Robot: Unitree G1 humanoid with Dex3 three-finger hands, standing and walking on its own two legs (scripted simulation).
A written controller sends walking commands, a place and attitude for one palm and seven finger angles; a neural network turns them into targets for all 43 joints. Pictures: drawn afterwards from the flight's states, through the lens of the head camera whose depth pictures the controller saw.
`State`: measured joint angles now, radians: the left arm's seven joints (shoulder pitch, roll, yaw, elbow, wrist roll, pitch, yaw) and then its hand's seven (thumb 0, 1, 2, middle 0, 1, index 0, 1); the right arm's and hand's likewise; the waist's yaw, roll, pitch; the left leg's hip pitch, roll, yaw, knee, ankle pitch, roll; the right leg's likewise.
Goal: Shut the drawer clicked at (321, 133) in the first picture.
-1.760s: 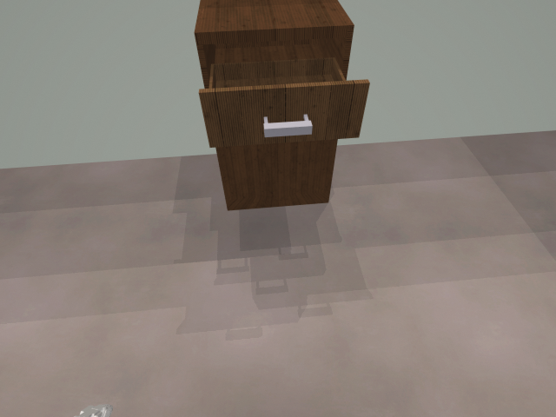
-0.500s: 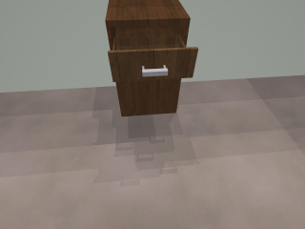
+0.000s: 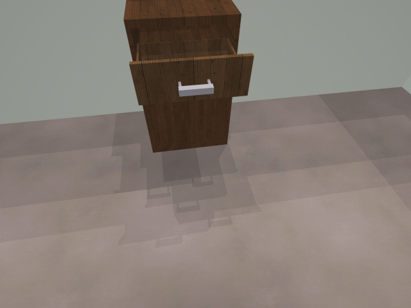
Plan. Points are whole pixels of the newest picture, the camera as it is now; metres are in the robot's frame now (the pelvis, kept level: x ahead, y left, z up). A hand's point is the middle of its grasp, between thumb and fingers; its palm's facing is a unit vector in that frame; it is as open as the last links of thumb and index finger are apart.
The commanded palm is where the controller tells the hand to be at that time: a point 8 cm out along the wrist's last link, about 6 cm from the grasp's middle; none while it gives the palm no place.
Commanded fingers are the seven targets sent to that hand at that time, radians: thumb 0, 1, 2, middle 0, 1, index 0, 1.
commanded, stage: walk to a spot facing it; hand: left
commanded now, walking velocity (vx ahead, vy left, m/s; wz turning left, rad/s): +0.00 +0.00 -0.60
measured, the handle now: (195, 86) +0.87 +0.11 -0.07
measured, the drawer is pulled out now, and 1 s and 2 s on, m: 0.30 0.30 0.30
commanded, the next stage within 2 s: none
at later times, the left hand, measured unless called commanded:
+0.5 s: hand out of the picture +0.03 +0.16 -0.15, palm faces -0.12 -0.97 -0.22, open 7.4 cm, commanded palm none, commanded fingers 0.00 0.90 0.90 -0.20 -0.30 -0.20 -0.30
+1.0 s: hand (169, 210) +0.40 +0.14 -0.17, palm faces -0.50 -0.84 -0.20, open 7.4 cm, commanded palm none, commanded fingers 0.00 0.90 0.90 -0.20 -0.30 -0.20 -0.30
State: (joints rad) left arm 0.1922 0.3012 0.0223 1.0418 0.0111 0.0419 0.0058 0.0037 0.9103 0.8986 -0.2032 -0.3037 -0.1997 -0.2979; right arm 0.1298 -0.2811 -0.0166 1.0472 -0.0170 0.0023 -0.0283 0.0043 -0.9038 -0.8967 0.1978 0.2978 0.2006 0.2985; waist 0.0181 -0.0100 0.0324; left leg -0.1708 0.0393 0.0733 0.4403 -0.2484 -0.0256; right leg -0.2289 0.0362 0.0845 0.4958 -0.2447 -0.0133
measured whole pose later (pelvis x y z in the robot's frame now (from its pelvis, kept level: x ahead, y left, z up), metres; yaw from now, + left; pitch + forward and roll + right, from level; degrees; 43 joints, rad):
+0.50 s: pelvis +0.04 -0.02 +0.01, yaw -14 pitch +1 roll +1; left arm 0.45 0.15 0.05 0.99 0.02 -0.03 -0.01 0.00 0.91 0.90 -0.21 -0.30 -0.20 -0.30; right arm 0.18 -0.23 -0.08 0.95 -0.03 0.01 0.01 0.01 -0.91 -0.90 0.20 0.30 0.20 0.30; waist 0.05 0.01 0.01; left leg -0.55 0.08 0.00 1.00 -0.24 -0.07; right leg -0.16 0.09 0.13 0.37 -0.21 -0.08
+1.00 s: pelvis +0.22 +0.00 +0.00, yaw -35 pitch +1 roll +0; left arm 0.22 0.26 0.11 0.92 0.03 0.03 -0.04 0.00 0.92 0.90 -0.20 -0.30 -0.19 -0.30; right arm 0.38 -0.17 -0.04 0.99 -0.02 -0.09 -0.04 0.00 -0.93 -0.90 0.20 0.30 0.20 0.30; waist 0.01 -0.06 0.02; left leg -0.05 0.04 0.25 0.35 -0.31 0.03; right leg -0.68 -0.07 -0.03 1.14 -0.15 0.01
